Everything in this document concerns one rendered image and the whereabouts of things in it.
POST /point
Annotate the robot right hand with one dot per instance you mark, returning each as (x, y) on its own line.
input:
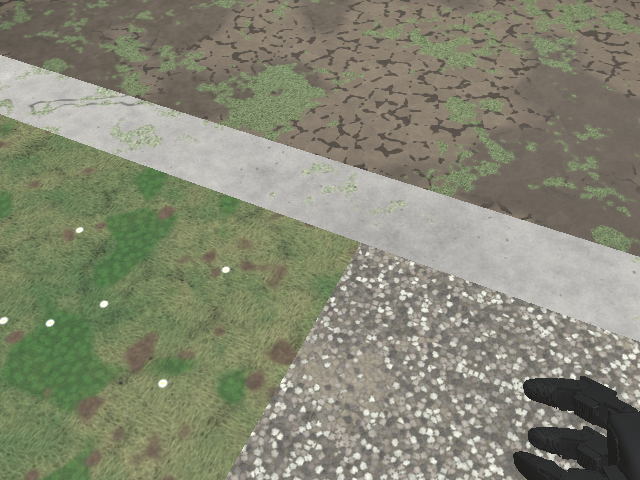
(615, 457)

